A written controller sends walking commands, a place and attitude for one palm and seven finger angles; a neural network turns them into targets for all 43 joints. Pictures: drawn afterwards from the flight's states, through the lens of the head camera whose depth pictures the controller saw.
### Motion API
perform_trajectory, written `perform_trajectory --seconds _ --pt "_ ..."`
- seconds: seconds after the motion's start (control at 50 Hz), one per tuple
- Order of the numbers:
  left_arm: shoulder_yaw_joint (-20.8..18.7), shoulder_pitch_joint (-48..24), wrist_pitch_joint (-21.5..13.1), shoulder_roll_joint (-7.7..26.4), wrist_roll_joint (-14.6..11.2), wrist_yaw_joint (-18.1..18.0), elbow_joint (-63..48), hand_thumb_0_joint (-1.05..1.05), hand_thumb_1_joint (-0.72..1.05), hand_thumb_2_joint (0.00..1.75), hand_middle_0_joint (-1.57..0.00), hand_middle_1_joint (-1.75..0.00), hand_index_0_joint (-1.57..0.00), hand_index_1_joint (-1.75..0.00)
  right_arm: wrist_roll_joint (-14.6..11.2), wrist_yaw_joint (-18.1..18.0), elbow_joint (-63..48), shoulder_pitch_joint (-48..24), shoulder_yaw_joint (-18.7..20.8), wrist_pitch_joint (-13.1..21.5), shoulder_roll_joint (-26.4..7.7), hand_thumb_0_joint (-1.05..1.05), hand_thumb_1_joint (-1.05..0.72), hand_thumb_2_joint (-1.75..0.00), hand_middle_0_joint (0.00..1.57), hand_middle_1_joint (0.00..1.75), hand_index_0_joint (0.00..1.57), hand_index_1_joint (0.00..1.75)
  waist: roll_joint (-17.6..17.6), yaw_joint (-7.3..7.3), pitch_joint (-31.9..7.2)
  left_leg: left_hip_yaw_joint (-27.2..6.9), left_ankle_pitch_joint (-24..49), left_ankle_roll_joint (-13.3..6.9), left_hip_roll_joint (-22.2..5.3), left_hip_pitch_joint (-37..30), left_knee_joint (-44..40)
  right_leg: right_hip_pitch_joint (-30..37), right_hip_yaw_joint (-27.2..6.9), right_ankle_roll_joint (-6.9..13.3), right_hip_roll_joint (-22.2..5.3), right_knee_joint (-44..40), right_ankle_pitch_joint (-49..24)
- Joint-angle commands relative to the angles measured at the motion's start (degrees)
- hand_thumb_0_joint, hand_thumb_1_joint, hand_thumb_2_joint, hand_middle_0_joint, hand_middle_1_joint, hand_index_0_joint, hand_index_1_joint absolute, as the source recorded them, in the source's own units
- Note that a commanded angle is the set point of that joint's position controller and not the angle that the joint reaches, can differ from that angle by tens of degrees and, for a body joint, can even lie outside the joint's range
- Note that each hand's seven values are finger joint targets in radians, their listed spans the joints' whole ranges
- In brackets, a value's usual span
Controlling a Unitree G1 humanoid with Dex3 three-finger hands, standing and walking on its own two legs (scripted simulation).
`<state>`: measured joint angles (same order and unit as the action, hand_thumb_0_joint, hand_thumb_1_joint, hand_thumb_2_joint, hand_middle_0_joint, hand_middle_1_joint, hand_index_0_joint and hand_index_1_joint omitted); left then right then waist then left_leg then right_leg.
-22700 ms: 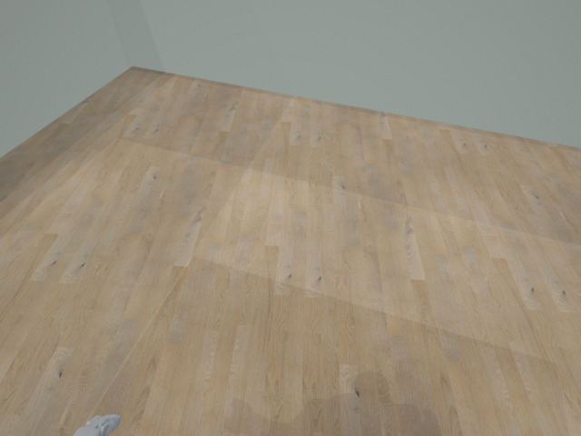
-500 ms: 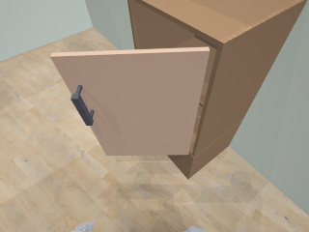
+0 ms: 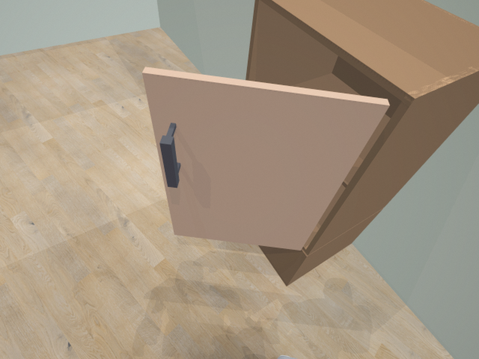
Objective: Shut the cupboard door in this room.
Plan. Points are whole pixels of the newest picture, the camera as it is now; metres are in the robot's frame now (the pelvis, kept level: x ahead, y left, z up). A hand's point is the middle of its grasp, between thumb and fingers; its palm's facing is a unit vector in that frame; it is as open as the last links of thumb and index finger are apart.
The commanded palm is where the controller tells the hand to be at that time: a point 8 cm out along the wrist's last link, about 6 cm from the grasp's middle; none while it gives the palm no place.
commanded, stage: come to a stop and stand still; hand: left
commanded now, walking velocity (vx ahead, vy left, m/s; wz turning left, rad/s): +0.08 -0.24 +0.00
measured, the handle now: (172, 156) +0.47 +0.19 +0.01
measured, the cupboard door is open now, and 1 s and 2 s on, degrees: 53 53 53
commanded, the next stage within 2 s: look again from close up in 1.12 s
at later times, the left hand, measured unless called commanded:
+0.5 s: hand out of the picture +0.04 +0.13 -0.16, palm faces -0.05 -0.98 -0.21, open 7.3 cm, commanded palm none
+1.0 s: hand out of the picture -0.09 +0.06 -0.17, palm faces +0.06 -0.99 -0.15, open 7.3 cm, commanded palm none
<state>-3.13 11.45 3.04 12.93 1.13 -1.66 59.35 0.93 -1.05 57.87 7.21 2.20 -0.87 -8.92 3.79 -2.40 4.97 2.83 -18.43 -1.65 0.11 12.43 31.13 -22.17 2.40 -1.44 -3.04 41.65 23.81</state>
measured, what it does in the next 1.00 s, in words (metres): steps to the right: right foot, then left foot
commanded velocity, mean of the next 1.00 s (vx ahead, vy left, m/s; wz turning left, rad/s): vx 0.01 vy -0.04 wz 0.00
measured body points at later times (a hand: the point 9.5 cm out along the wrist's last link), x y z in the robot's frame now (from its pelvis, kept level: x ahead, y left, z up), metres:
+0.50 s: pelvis -0.05 -0.05 +0.00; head -0.03 -0.05 +0.45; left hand +0.04 +0.18 -0.15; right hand -0.11 -0.27 -0.16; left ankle -0.01 +0.10 -0.73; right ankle -0.07 -0.17 -0.74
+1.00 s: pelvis -0.08 -0.10 +0.01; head -0.07 -0.09 +0.46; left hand -0.10 +0.11 -0.16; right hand -0.06 -0.32 -0.15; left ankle -0.10 +0.03 -0.73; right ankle -0.07 -0.17 -0.73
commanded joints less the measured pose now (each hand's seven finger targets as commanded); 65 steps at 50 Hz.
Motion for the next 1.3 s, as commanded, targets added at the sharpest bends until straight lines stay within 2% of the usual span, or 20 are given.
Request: perform_trajectory --seconds 0.0,0.08,0.2,0.32,0.4,0.44,0.46,0.48,0.5,0.52,0.54,0.64,0.78,0.84,0.88,1.04,1.18,1.2,1.22,1.28 --pt "-1.2 3.9 -0.3 3.5 -0.1 0.5 -0.9 0.0 0.9 0.9 -0.2 -0.3 -0.2 -0.3 0.4 -2.0 -2.1 1.4 1.0 1.3 -9.6 0.0 -0.9 -0.9 0.2 0.3 0.2 0.3 -13.8 1.15 -2.7 -12.7 29.3 -4.7 -17.2 -1.9 -15.4 -3.7 -6.2 -0.6 1.2 14.9 0.8" --pt "-1.7 3.6 -0.4 3.8 0.1 1.1 -0.6 0.0 0.9 0.9 -0.2 -0.3 -0.2 -0.3 0.2 -2.5 -0.8 7.1 1.7 1.5 -9.9 0.0 -0.9 -0.9 0.2 0.3 0.2 0.3 -8.3 2.87 -4.4 -10.6 35.2 -4.6 -17.8 -10.0 -13.9 -8.9 -6.4 -1.9 1.7 21.6 -2.1" --pt "-1.4 1.1 0.0 2.7 -0.1 1.2 -1.7 0.0 0.9 0.9 -0.2 -0.3 -0.2 -0.3 0.6 -2.8 1.0 13.0 2.1 1.8 -9.6 0.0 -0.9 -0.9 0.2 0.3 0.2 0.3 -12.0 4.88 -6.3 -11.5 39.8 -6.1 -18.5 -14.7 -12.4 -9.2 -6.4 -2.6 0.9 19.5 -0.4" --pt "-0.1 -2.1 -0.4 0.5 -0.5 1.4 -2.0 0.0 0.9 0.9 -0.2 -0.3 -0.2 -0.3 0.7 -2.0 2.3 13.2 2.5 1.5 -9.8 0.0 -0.9 -0.9 0.2 0.3 0.2 0.3 -15.0 5.32 -5.7 -10.7 28.1 -6.8 -16.9 -10.5 -14.5 -1.9 -2.0 -1.8 -0.1 6.4 2.0" --pt "0.3 0.5 -1.1 -0.1 -0.9 1.2 -0.6 0.0 0.9 0.9 -0.2 -0.3 -0.2 -0.3 0.6 -1.3 2.8 10.5 2.6 1.0 -9.9 0.0 -0.9 -0.9 0.2 0.3 0.2 0.3 -16.3 3.32 -4.9 -11.4 14.0 -5.5 -15.2 -1.6 -15.2 8.7 0.6 -0.4 1.1 -6.8 -0.9" --pt "0.1 5.8 -1.7 0.9 -0.7 0.9 1.6 0.0 0.9 0.9 -0.2 -0.3 -0.2 -0.3 0.1 -1.0 3.1 9.4 2.6 0.7 -9.1 0.0 -0.9 -0.9 0.2 0.3 0.2 0.3 -11.8 0.67 -6.2 -8.3 5.5 -2.1 -11.8 3.7 -11.2 18.1 1.6 -0.4 0.9 -19.1 -12.1" --pt "-0.1 6.6 -2.1 3.3 -0.3 0.4 2.0 0.0 0.9 0.9 -0.2 -0.3 -0.2 -0.3 -0.4 -0.8 3.3 10.7 2.2 0.5 -6.3 0.0 -0.9 -0.9 0.2 0.3 0.2 0.3 -4.4 0.61 -5.8 -4.9 0.4 0.7 -8.0 8.3 -6.1 21.9 -2.6 0.3 -3.1 -24.2 -11.5" --pt "-0.2 5.1 -2.7 6.7 -0.1 0.0 1.7 0.0 0.9 0.9 -0.2 -0.3 -0.2 -0.3 -0.8 -0.6 2.7 10.7 1.0 0.2 -1.9 0.0 -0.9 -0.9 0.2 0.3 0.2 0.3 7.5 1.42 -3.0 -0.6 -6.6 3.3 -3.4 12.1 -0.9 18.6 -13.1 3.7 -12.2 -30.0 -4.6" --pt "-0.2 2.5 -2.5 8.0 -0.4 -0.1 0.2 0.0 0.9 0.9 -0.2 -0.3 -0.2 -0.3 -0.3 -0.4 1.8 8.9 0.7 -0.3 -2.2 0.0 -0.9 -0.9 0.2 0.3 0.2 0.3 9.5 1.08 0.2 -1.1 -9.8 3.3 -3.8 9.8 3.1 9.0 -15.9 6.9 -16.3 -34.1 2.8" --pt "-0.1 0.3 -2.4 7.2 -0.1 -0.2 -0.7 0.0 0.9 0.9 -0.2 -0.3 -0.2 -0.3 0.1 -0.1 2.1 8.8 1.1 -0.8 -2.6 0.0 -0.9 -0.9 0.2 0.3 0.2 0.3 7.8 1.47 1.5 -2.1 -9.0 2.9 -3.8 8.2 6.7 4.3 -15.0 8.0 -15.4 -34.9 7.4" --pt "-0.4 -0.7 -2.7 6.5 -0.2 -0.4 -0.8 0.0 0.9 0.9 -0.2 -0.3 -0.2 -0.3 0.4 -0.2 2.8 9.7 1.1 -1.3 -2.9 0.0 -0.9 -0.9 0.2 0.3 0.2 0.3 13.1 1.68 4.3 -2.9 -7.7 2.6 -4.0 9.2 9.1 2.1 -15.2 7.8 -13.5 -35.4 8.0" --pt "0.6 0.4 -3.5 2.0 -0.5 -0.3 -0.5 0.0 0.9 0.9 -0.2 -0.3 -0.2 -0.3 0.0 -0.3 6.0 13.9 1.0 -1.0 -1.8 0.0 -0.9 -0.9 0.2 0.3 0.2 0.3 3.8 3.01 1.8 -1.4 -3.3 3.1 -3.7 7.3 13.8 8.0 -6.7 8.6 -9.5 -29.0 -13.7" --pt "0.7 3.5 -4.0 2.1 -0.6 -0.6 1.2 0.0 0.9 0.9 -0.2 -0.3 -0.2 -0.3 -0.4 -1.0 5.8 12.2 0.3 0.1 -1.3 0.0 -0.9 -0.9 0.2 0.3 0.2 0.3 2.9 2.43 -3.5 -1.6 0.7 3.2 -3.5 -0.8 -3.4 13.0 -9.9 9.2 -9.8 -23.7 -26.4" --pt "1.2 4.6 -4.1 0.3 -1.2 -0.5 1.7 0.0 0.9 0.9 -0.2 -0.3 -0.2 -0.3 -0.3 -1.5 6.8 12.8 0.1 1.5 -3.7 0.0 -0.9 -0.9 0.2 0.3 0.2 0.3 -4.7 2.36 -7.2 -5.4 17.7 0.9 -7.9 -9.1 -8.8 11.1 -6.3 3.7 -4.6 -20.9 -25.7" --pt "1.4 5.2 -3.7 0.2 -1.0 -0.6 2.8 0.0 0.9 0.9 -0.2 -0.3 -0.2 -0.3 -0.5 -1.8 7.0 10.3 -0.1 1.5 -3.9 0.0 -0.9 -0.9 0.2 0.3 0.2 0.3 -7.9 1.64 -5.9 -5.1 17.9 0.1 -8.6 -7.5 -8.6 12.4 -5.1 1.5 -3.9 -22.0 -24.1" --pt "2.5 7.7 -3.5 -0.1 -0.7 -0.3 5.4 0.0 0.9 0.9 -0.2 -0.3 -0.2 -0.3 -0.5 -1.5 6.8 10.2 -1.0 0.5 -2.8 0.0 -0.9 -0.9 0.2 0.3 0.2 0.3 -3.6 2.16 3.7 -3.8 4.0 0.8 -5.5 -3.9 -13.1 7.7 -7.1 1.9 -4.1 -29.2 -5.9" --pt "2.5 9.3 -3.9 -0.7 -0.7 -0.4 5.2 0.0 0.9 0.9 -0.2 -0.3 -0.2 -0.3 -0.5 -1.5 6.7 12.1 -1.2 1.2 -2.8 0.0 -0.9 -0.9 0.2 0.3 0.2 0.3 -3.2 2.24 0.0 -4.0 5.9 0.4 -5.7 -5.0 -13.5 9.8 -6.2 2.4 -4.0 -28.4 -8.6" --pt "2.6 13.0 -6.2 1.1 0.4 -2.9 6.3 0.0 0.9 0.9 -0.2 -0.3 -0.2 -0.3 -0.7 -0.6 3.3 6.7 -1.3 2.7 -5.4 0.0 -0.9 -0.9 0.2 0.3 0.2 0.3 -5.2 0.84 -1.9 -0.1 8.5 2.3 -5.8 0.2 -1.5 13.3 -8.1 -0.7 -7.0 -22.6 -43.3" --pt "2.0 12.2 -6.7 4.0 -0.1 -2.5 4.2 0.0 0.9 0.9 -0.2 -0.3 -0.2 -0.3 -0.6 -0.5 1.3 11.8 -1.5 2.1 -2.0 0.0 -0.9 -0.9 0.2 0.3 0.2 0.3 -5.5 3.91 -10.0 -2.8 0.3 1.9 -3.3 -0.5 -1.4 17.6 -11.4 3.2 -10.3 -21.4 -36.7" --pt "2.7 8.7 -6.2 1.0 -0.3 -1.2 3.3 0.0 0.9 0.9 -0.2 -0.3 -0.2 -0.3 0.0 -0.4 2.3 15.4 -1.9 2.7 -1.9 0.0 -0.9 -0.9 0.2 0.3 0.2 0.3 -9.3 4.36 -6.4 -3.9 6.8 0.8 -5.1 -2.6 -6.6 9.5 -6.1 6.1 -5.1 -21.0 -12.9"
